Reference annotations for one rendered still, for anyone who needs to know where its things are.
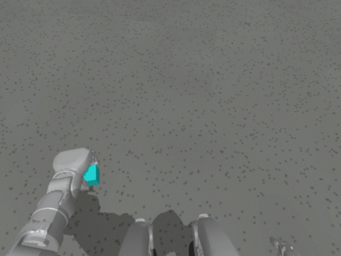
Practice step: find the right robot hand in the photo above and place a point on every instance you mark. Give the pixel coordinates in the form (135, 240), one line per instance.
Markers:
(284, 248)

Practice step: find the left robot hand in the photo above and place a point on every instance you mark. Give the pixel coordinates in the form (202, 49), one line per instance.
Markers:
(78, 159)

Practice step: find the small box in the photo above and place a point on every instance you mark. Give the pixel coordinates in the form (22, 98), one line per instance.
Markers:
(92, 175)

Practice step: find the left robot arm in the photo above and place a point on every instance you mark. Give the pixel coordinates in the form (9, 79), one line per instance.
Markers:
(43, 234)

